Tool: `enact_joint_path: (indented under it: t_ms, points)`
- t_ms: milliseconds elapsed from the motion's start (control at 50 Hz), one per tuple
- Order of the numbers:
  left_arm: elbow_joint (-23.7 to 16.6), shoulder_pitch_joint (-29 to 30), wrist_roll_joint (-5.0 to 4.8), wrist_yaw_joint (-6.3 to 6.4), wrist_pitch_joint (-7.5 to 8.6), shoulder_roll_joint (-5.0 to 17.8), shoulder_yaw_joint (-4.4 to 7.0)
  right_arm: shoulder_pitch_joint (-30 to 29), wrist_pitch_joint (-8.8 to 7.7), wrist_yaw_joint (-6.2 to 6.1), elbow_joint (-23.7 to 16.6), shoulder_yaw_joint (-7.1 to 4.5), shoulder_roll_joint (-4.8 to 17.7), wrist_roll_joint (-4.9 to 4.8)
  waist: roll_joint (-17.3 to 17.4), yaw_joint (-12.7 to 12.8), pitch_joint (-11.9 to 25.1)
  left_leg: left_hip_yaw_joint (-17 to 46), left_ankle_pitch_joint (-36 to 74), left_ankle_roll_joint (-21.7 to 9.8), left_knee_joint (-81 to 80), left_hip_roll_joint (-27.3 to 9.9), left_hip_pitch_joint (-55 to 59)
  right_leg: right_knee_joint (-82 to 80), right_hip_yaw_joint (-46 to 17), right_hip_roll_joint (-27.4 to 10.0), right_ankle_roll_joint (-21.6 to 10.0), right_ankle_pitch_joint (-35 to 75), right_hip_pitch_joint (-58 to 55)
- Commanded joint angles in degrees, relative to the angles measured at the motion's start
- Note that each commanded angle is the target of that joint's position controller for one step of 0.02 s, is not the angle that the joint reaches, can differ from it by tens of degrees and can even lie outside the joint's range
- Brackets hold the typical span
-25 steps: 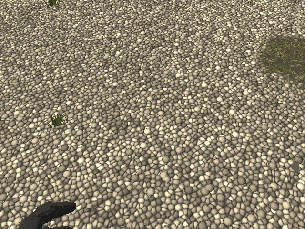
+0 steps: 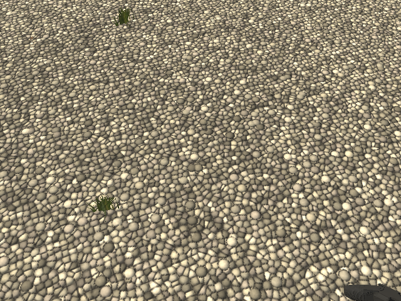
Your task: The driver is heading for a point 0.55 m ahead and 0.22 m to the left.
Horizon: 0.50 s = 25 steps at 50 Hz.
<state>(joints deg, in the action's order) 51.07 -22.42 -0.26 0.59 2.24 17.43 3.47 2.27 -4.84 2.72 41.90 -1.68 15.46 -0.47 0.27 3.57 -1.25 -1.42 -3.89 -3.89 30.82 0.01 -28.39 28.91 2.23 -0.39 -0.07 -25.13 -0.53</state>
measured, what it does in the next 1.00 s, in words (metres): walks ahead, turning left: right foot, then left foot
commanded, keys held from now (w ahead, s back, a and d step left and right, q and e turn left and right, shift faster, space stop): w+q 0.78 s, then no key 0.22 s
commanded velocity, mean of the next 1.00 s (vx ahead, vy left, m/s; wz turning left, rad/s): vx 0.46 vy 0.00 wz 0.46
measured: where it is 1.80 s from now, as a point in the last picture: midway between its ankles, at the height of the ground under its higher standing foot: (181, 253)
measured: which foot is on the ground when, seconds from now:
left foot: down 0.00-0.46, up 0.48-0.92, down 0.94-1.00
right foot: down 0.00-0.00, up 0.02-0.44, down 0.46-0.94, up 0.96-1.00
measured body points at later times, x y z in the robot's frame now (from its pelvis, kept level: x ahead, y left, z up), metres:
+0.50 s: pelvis +0.28 -0.01 +0.01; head +0.31 -0.01 +0.45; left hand +0.45 +0.28 -0.06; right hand +0.36 -0.29 -0.12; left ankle +0.12 +0.09 -0.70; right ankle +0.40 -0.10 -0.72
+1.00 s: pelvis +0.50 +0.10 +0.00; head +0.54 +0.13 +0.45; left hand +0.38 +0.36 -0.13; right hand +0.82 +0.00 -0.07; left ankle +0.56 +0.23 -0.72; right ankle +0.42 -0.10 -0.67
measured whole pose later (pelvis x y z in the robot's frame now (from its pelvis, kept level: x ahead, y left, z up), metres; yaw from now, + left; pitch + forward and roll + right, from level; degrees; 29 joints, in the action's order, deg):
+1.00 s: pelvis +0.50 +0.10 +0.00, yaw +30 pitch +2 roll -2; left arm 51.1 -16.4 -0.3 -0.2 3.2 17.5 3.1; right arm 3.1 -1.6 1.7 34.2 -3.0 16.4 0.8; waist 1.1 3.8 -4.5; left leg -0.6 -6.0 -3.5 33.0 0.6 -29.0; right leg 50.0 5.3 -3.5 2.6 -32.9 8.9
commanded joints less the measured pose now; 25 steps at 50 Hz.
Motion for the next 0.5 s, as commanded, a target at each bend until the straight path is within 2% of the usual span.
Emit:
enact_joint_path:
  t_ms: [20, 40, 60, 80, 100, 120, 160, 200, 240, 280, 340, 380, 420, 440, 460, 480, 500]
  points:
    - [-5.00, -3.94, 0.98, -0.32, 3.00, 2.62, -0.65, 22.29, 0.62, -0.51, 2.21, -4.83, 14.50, -0.96, 14.12, -8.99, 23.02, 45.94, -12.47, -17.32, -12.08, -20.17, 52.06, 42.41, -5.08, 3.78, 0.47, -6.56, 38.64]
    - [-6.62, 1.23, -0.86, -1.02, 4.30, 7.45, 0.57, 19.16, 0.59, -0.66, 1.41, -3.78, 11.59, -0.89, 10.14, -9.39, 15.30, 40.26, -16.98, -14.40, -13.60, -18.68, 46.94, 46.17, -8.34, 0.11, -0.55, -4.73, 44.64]
    - [-7.89, 5.85, -1.59, -1.13, 5.05, 7.43, 0.44, 15.58, 0.58, -0.88, 0.41, -3.55, 10.43, -0.31, 5.78, -8.57, 9.34, 33.20, -13.99, -12.65, -14.44, -16.31, 38.86, 44.09, -7.35, -2.38, -1.30, 0.20, 45.06]
    - [-8.40, 8.06, -0.73, -0.85, 5.30, 6.97, 0.49, 12.91, 0.59, -0.95, -0.09, -3.29, 9.41, 0.12, 2.24, -7.02, 4.99, 28.13, -8.62, -11.78, -15.75, -14.27, 30.97, 39.54, -6.56, -4.15, -1.23, 3.76, 43.40]
    - [-8.36, 8.09, 0.37, -0.54, 4.99, 6.85, 0.86, 11.21, 0.49, -1.03, -0.69, -2.74, 7.78, 0.68, 1.80, -5.10, 3.33, 24.81, -3.47, -10.99, -17.26, -12.43, 25.37, 35.60, -6.90, -5.63, -0.99, 6.55, 39.68]
    - [-8.54, 7.28, 0.78, -0.53, 4.57, 6.15, 0.83, 10.36, 0.55, -1.15, -1.11, -2.74, 7.75, 0.93, 3.77, -3.67, 3.16, 23.90, -0.12, -11.62, -18.40, -11.71, 21.77, 33.47, -6.95, -5.80, -0.26, 7.50, 36.65]
    - [-8.67, 6.97, 1.08, -0.39, 3.72, 4.83, 0.66, 10.54, 0.46, -1.61, -1.19, -3.09, 8.32, 0.33, 4.19, -2.73, 2.80, 20.60, 3.17, -12.30, -20.02, -10.51, 17.83, 28.77, -6.17, -5.57, 1.40, 8.83, 34.56]
    - [-10.14, 11.28, 1.11, -0.09, 3.31, 3.90, 0.33, 12.00, 0.35, -2.35, -0.75, -3.76, 10.06, -0.07, 3.54, -3.55, 1.16, 18.26, 3.76, -11.82, -21.12, -9.46, 15.60, 21.29, -5.66, -4.88, 2.68, 14.77, 35.35]
    - [-11.36, 15.99, 1.08, -0.27, 3.47, 2.91, -0.05, 13.74, 0.54, -2.96, -0.22, -4.10, 10.72, -0.41, 3.20, -5.01, 0.33, 15.96, 2.02, -9.99, -20.95, -7.47, 13.78, 12.54, -5.81, -3.58, 3.24, 23.09, 33.21]
    - [-12.43, 20.17, 0.64, -0.71, 3.83, 2.31, -0.35, 15.70, 0.89, -3.39, 0.34, -4.29, 11.06, -0.71, 3.85, -6.52, 0.00, 15.34, -0.04, -8.70, -20.37, -6.48, 12.52, 5.83, -5.54, -1.75, 3.57, 29.07, 29.76]
    - [-13.79, 24.14, -0.12, -1.29, 4.33, 3.37, -0.12, 18.76, 1.50, -3.70, 1.32, -4.42, 10.98, -1.23, 4.10, -7.63, -0.09, 18.39, -3.13, -7.91, -17.78, -7.66, 15.04, 1.10, -6.75, -0.51, 3.35, 30.44, 27.50]
    - [-14.05, 24.36, -0.27, -1.58, 4.73, 4.84, 0.37, 19.33, 1.94, -3.96, 1.42, -4.49, 10.77, -1.20, 4.73, -6.97, 0.14, 21.64, -4.46, -7.01, -14.61, -8.84, 18.26, -1.46, -7.92, -0.50, 2.54, 27.42, 26.01]
    - [-13.37, 21.18, -0.37, -1.61, 5.21, 6.16, 0.99, 18.71, 2.39, -4.06, 1.04, -4.63, 10.66, -0.86, 6.23, -4.79, 0.97, 23.88, -2.77, -5.92, -10.41, -9.02, 19.54, -3.11, -7.15, -0.41, 0.90, 22.68, 21.30]
    - [-12.07, 16.54, -0.14, -1.32, 5.40, 7.26, 1.70, 18.48, 2.53, -3.97, 0.70, -4.16, 9.18, -0.69, 5.99, -2.43, 3.25, 23.17, -1.27, -4.57, -5.97, -6.73, 18.51, -5.19, -6.40, -0.70, -0.62, 21.71, 14.25]
    - [-11.13, 9.17, 0.79, -0.89, 5.65, 9.69, 2.55, 18.15, 2.37, -3.69, -0.24, -3.01, 6.13, -0.19, 2.83, 1.06, 9.83, 19.83, -3.61, -2.72, 6.25, -3.40, 13.87, -3.94, -11.51, -7.02, -3.77, 19.63, 1.58]
    - [-10.02, 2.40, 1.18, -0.53, 4.92, 14.58, 3.88, 24.75, 1.79, -3.57, -1.28, -1.76, 1.91, -0.56, -10.83, 0.34, 18.77, 11.40, -21.23, 1.55, 25.31, 4.60, -3.46, -4.46, -30.36, -20.08, -11.22, 13.61, -19.52]
    - [-8.34, -0.05, -0.01, -1.04, 4.08, 13.12, 3.78, 25.84, 1.38, -3.63, -2.43, -1.84, 4.45, -1.68, -19.04, 0.25, 19.58, 9.85, -30.99, 2.32, 36.92, 2.74, -15.31, -10.50, -47.09, -25.34, -14.53, -2.12, -21.52]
